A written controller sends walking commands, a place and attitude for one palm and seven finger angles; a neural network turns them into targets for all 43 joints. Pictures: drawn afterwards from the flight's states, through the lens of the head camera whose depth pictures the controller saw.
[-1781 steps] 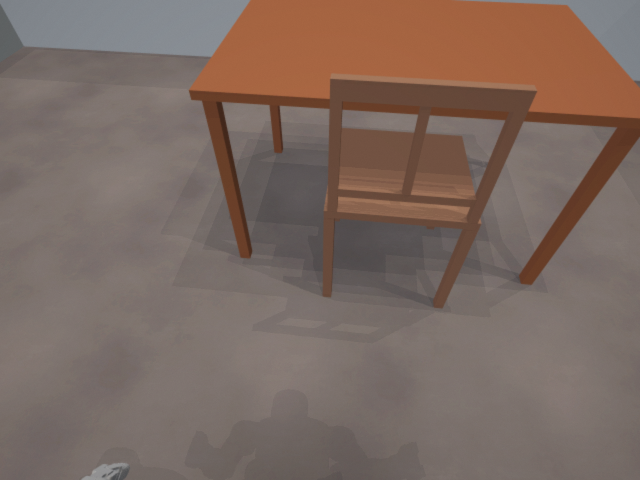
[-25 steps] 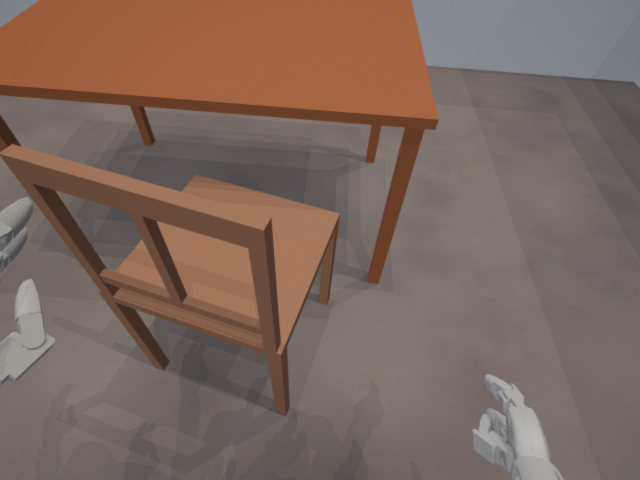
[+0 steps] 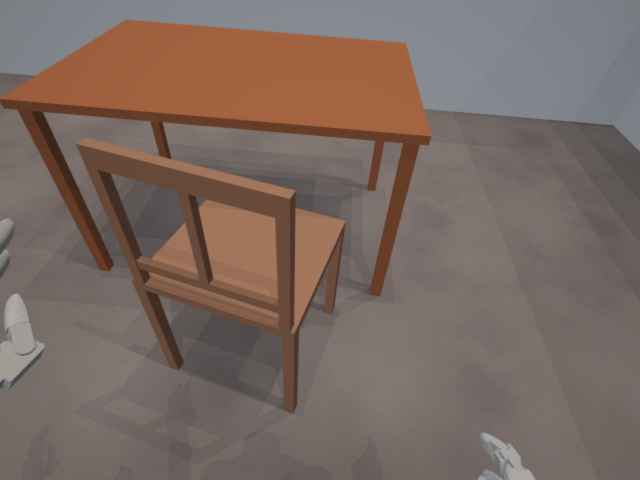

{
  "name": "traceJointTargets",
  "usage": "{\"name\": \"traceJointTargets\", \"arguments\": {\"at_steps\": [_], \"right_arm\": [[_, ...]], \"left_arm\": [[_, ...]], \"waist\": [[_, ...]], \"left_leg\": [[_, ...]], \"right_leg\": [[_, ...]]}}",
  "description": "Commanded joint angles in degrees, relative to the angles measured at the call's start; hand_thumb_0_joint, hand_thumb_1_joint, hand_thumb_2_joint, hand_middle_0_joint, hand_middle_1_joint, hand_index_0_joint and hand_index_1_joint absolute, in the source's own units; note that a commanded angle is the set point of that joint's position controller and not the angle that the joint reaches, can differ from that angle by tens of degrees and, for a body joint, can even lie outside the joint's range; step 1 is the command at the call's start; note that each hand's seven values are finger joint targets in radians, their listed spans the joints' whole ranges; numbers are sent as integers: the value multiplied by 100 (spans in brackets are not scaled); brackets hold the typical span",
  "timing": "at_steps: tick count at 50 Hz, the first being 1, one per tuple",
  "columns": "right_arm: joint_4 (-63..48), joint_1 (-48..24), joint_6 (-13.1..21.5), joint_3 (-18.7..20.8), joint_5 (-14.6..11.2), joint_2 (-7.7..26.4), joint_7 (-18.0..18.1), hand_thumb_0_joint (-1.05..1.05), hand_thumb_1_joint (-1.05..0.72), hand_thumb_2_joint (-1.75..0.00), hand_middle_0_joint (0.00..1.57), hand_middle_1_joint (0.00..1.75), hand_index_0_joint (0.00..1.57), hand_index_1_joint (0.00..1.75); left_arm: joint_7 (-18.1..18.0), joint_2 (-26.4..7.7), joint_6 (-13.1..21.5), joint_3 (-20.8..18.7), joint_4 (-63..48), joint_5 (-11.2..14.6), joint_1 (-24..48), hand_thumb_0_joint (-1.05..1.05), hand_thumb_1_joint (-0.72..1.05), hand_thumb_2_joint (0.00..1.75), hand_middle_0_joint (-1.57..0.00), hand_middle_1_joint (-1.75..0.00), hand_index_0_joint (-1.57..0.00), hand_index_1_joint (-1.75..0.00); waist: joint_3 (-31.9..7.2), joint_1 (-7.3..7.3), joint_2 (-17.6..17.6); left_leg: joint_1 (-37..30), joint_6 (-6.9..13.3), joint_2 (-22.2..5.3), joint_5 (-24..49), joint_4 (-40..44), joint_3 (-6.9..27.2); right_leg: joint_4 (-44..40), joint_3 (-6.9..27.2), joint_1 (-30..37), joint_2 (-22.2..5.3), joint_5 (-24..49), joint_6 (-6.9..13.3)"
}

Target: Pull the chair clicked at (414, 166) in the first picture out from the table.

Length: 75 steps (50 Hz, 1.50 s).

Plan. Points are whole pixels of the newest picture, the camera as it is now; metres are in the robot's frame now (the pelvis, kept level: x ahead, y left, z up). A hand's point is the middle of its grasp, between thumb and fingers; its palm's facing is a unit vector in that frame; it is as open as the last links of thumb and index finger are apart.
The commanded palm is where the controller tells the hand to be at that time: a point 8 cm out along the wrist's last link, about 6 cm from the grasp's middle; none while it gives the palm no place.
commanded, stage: stop stepping back and stand still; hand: left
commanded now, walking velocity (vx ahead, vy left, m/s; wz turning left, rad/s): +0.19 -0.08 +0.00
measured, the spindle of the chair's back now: (197, 239) +0.60 +0.27 -0.09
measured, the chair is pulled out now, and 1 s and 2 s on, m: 0.30 0.30 0.30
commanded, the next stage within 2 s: let the arm hang, fingers relaxed in 0.46 s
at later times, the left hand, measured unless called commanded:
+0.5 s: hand out of the picture +0.16 +0.28 +0.17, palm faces +0.44 -0.82 -0.36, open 7.4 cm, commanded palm +0.11 +0.32 +0.18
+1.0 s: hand out of the picture -0.08 +0.23 -0.17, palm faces +0.03 -0.98 -0.18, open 7.1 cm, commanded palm none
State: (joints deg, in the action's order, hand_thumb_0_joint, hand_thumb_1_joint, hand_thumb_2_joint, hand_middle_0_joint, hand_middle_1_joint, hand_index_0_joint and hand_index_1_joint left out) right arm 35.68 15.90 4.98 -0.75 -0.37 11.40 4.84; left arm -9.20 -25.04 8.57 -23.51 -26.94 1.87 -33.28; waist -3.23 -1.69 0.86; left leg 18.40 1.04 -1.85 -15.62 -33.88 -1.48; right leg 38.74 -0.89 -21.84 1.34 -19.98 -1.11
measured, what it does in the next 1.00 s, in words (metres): steps on the spot: right foot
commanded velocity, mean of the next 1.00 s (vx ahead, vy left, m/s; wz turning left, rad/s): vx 0.04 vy -0.01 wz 0.00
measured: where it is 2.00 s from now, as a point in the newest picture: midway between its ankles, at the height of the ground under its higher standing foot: outside the picture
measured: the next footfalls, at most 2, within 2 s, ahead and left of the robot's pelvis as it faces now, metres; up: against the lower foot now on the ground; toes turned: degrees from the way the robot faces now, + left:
right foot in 0.04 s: +0.03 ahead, -0.10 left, +0.00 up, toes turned +0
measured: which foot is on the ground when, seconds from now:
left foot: down 0.00-1.00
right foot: up 0.00-0.02, down 0.04-1.00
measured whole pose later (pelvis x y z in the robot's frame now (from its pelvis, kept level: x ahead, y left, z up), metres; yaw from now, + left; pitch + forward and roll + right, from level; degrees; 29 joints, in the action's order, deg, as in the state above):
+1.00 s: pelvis -0.02 +0.04 +0.01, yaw +1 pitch +0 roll -1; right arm 59.5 17.3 -1.7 0.3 1.3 9.1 0.5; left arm -0.9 -12.1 -1.8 -0.5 62.5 -0.8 -21.8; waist 3.1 0.5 1.9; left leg 15.9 3.0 1.3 -10.4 -26.5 -1.8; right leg 24.2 0.5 -12.3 -0.9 -11.6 -1.6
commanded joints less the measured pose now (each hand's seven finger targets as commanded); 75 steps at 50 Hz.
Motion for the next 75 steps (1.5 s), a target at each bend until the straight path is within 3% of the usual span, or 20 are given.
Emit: {"name": "traceJointTargets", "arguments": {"at_steps": [1, 4, 6, 8, 11, 13, 16, 17, 19, 21, 24, 27, 28, 31, 33, 35, 37, 43, 54, 75], "right_arm": [[-791, -896, 509, 302, 20, 859, 37, 0, -90, -90, 20, 30, 20, 30], [-575, -796, 517, 355, 69, 840, 5, 0, -90, -90, 20, 30, 20, 30], [-528, -726, 440, 304, 63, 796, 9, 0, -90, -90, 20, 30, 20, 30], [-581, -787, 406, 270, 75, 832, 34, 0, -90, -90, 20, 30, 20, 30], [-754, -961, 406, 221, 43, 857, 81, 0, -90, -90, 20, 30, 20, 30], [-781, -1003, 439, 277, 69, 744, 1, 0, -90, -90, 20, 30, 20, 30], [-796, -944, 446, 262, 6, 772, -33, 0, -90, -90, 20, 30, 20, 30], [-801, -897, 416, 300, 49, 771, -33, 0, -90, -90, 20, 30, 20, 30], [-725, -871, 380, 327, 70, 773, -80, 0, -90, -90, 20, 30, 20, 30], [-652, -704, 430, 311, 16, 758, -105, 0, -90, -90, 20, 30, 20, 30], [-680, -819, 426, 261, 10, 775, 2, 0, -90, -90, 20, 30, 20, 30], [-803, -971, 525, 223, -19, 884, 56, 0, -90, -90, 20, 30, 20, 30], [686, -764, 455, 569, 253, 1826, -518, 0, -90, -90, 20, 30, 20, 30], [397, -593, -127, 315, 277, 941, -450, 0, -90, -90, 20, 30, 20, 30], [499, -444, -170, 281, 240, 840, -461, 0, -90, -90, 20, 30, 20, 30], [658, -410, -329, 316, 230, 951, -510, 0, -90, -90, 20, 30, 20, 30], [872, -561, -455, 317, 263, 1018, -502, 0, -90, -90, 20, 30, 20, 30], [1585, -260, -436, 295, 207, 723, -398, 0, -90, -90, 20, 30, 20, 30], [2393, 322, -484, 281, 107, 438, -301, 0, -90, -90, 20, 30, 20, 30], [2814, 283, -436, 202, 150, 158, -285, 0, -90, -90, 20, 30, 20, 30]], "left_arm": [[-112, -738, 356, -409, -1017, -39, 884, 0, 90, 90, -20, -30, -20, -30], [-92, -790, 301, -350, -918, -23, 1305, 0, 90, 90, -20, -30, -20, -30], [-113, -675, 231, -244, -857, -25, 1263, 0, 90, 90, -20, -30, -20, -30], [-128, -809, 288, -376, -1087, -19, 1348, 0, 90, 90, -20, -30, -20, -30], [-160, -841, 346, -531, -1454, -66, 1256, 0, 90, 90, -20, -30, -20, -30], [-121, -867, 335, -648, -1254, -82, 985, 0, 90, 90, -20, -30, -20, -30], [-63, -660, 268, -448, -808, -7, 576, 0, 90, 90, -20, -30, -20, -30], [-51, -768, 281, -491, -839, -12, 695, 0, 90, 90, -20, -30, -20, -30], [-21, -878, 310, -516, -937, 33, 1112, 0, 90, 90, -20, -30, -20, -30], [-71, -798, 308, -482, -837, 65, 1165, 0, 90, 90, -20, -30, -20, -30], [-63, -663, 282, -334, -875, 58, 1055, 0, 90, 90, -20, -30, -20, -30], [-104, -791, 440, -469, -1390, 34, 1095, 0, 90, 90, -20, -30, -20, -30], [755, 606, -519, 1737, 3325, -576, 1245, 0, 90, 90, -20, -30, -20, -30], [920, 990, -884, 1776, 4152, -418, 998, 0, 90, 90, -20, -30, -20, -30], [886, 677, -835, 1850, 4857, -414, 1337, 0, 90, 90, -20, -30, -20, -30], [847, 491, -924, 1967, 5554, -350, 1827, 0, 90, 90, -20, -30, -20, -30], [819, 455, -953, 2039, 6327, -355, 1879, 0, 90, 90, -20, -30, -20, -30], [799, 741, -821, 2105, 7908, -312, 1390, 0, 90, 90, -20, -30, -20, -30], [725, 966, -804, 2334, 9056, -266, 1140, 0, 90, 90, -20, -30, -20, -30], [663, 1117, -760, 2302, 9177, -245, 1445, 0, 90, 90, -20, -30, -20, -30]], "waist": [[510, 36, -248], [183, 29, 648], [174, -13, 720], [166, -30, 44], [358, 62, -1893], [284, 205, -1417], [382, 178, -886], [430, 149, -250], [415, 123, 902], [172, 83, 783], [249, 30, 163], [154, 172, -1274], [860, -263, -1389], [74, 245, 265], [-68, 165, 1047], [426, 18, 201], [764, 141, 85], [66, 180, -1092], [481, 84, -71], [698, 111, -106]], "left_leg": [[822, 135, -328, -1888, 1007, 354], [-285, 10, 61, -1202, -344, -1], [-624, 58, 57, -922, -588, -64], [-881, 181, -125, -1117, 156, 245], [458, 640, -1363, -3719, 2692, 2226], [1002, 559, -1219, -2819, 2496, 1555], [1285, 170, -665, -2639, 1668, 595], [1226, 59, -320, -2233, 785, 245], [1026, -124, 85, -974, -1604, -73], [734, -64, -118, -755, -1619, 158], [-797, 49, -97, -451, 290, 2], [-310, 423, -1019, -1562, 1940, 1454], [814, 555, -1098, -1025, 1299, 1994], [691, 538, -846, -110, 963, 1355], [350, 249, -189, 464, 414, 650], [261, 257, -249, -361, 1012, 876], [464, 280, -348, -1192, 1500, 1046], [-255, 253, -370, -795, 1704, 839], [-781, 246, -423, -100, 1666, 723], [-857, 152, -365, 960, 1549, 440]], "right_leg": [[-1846, 584, 644, -395, -474, 318], [-2773, 1758, -493, -1075, -2260, 670], [-2632, 1549, -780, -1196, -2239, 779], [-1925, 1023, -896, -899, -1847, 629], [770, -123, -60, 207, -669, 115], [832, -187, 785, 80, -516, 136], [-1116, -345, 1572, 55, -595, 299], [-1830, 293, 1361, -319, -968, 543], [-3078, 2619, 466, -1801, -2206, 1257], [-2777, 2056, 526, -1790, -1148, 1255], [-2166, 921, -272, -1152, -1088, 715], [-858, 189, 323, -204, -90, 125], [355, 46, -530, -256, -177, 94], [-201, 155, 406, -290, -179, 133], [-1069, 582, 741, -631, 1100, 293], [-1247, 557, 201, -634, -87, 294], [-1350, 467, 271, -423, -323, 222], [-1543, 442, 897, -437, 606, 272], [-1951, 463, 717, -576, 777, 274], [-1975, 617, 941, -633, 1363, 255]]}}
